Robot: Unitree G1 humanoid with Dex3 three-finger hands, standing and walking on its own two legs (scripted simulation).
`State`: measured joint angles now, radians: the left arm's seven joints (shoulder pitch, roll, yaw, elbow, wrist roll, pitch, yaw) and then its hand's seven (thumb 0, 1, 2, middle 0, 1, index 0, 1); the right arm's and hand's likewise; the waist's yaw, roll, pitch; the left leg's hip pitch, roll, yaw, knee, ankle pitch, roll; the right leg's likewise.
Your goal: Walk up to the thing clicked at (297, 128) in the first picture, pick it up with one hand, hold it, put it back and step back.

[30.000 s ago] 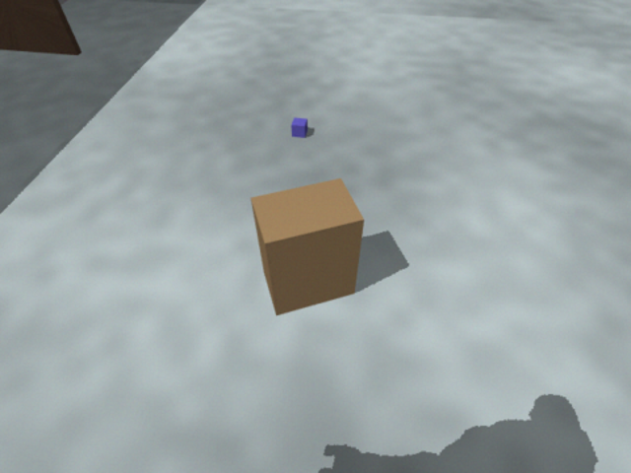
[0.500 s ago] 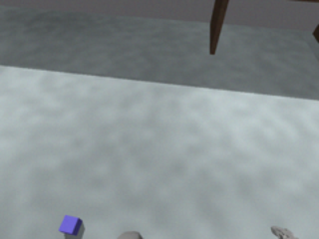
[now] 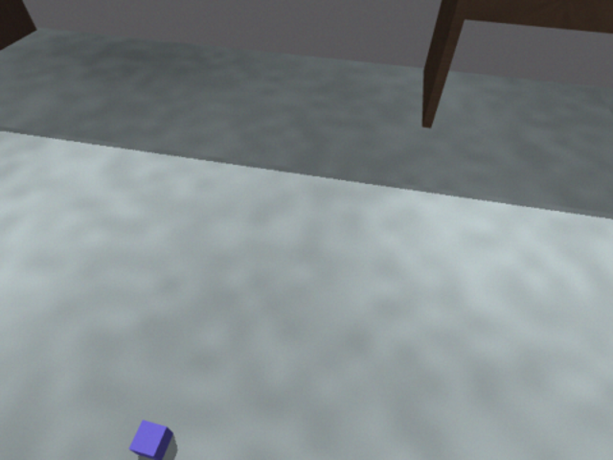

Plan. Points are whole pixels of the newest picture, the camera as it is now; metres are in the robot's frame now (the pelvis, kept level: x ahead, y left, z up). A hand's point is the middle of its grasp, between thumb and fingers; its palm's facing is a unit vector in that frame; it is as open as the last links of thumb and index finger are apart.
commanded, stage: walk up
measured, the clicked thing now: (152, 440) +0.29 +0.45 -0.73
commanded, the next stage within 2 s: stand in 0.34 s
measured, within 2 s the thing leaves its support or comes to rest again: neither
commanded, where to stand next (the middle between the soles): +0.07 -0.02 m, yaw -2 degrees
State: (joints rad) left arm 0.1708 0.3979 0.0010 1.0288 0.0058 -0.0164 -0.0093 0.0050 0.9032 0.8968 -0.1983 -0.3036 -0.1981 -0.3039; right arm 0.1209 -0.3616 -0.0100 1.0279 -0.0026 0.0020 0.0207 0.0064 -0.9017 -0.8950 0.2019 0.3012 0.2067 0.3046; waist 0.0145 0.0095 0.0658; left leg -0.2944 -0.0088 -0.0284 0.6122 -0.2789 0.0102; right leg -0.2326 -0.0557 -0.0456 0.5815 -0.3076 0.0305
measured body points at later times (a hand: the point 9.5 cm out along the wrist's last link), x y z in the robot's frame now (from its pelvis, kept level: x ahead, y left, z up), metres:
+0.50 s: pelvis +0.01 -0.01 +0.02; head +0.02 +0.00 +0.47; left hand +0.10 +0.30 -0.11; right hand +0.12 -0.31 -0.11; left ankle +0.03 +0.11 -0.73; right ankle +0.00 -0.15 -0.73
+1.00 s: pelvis +0.01 -0.02 +0.02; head +0.02 -0.02 +0.47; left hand +0.08 +0.28 -0.11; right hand +0.09 -0.32 -0.12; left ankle +0.03 +0.11 -0.73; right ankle +0.00 -0.15 -0.73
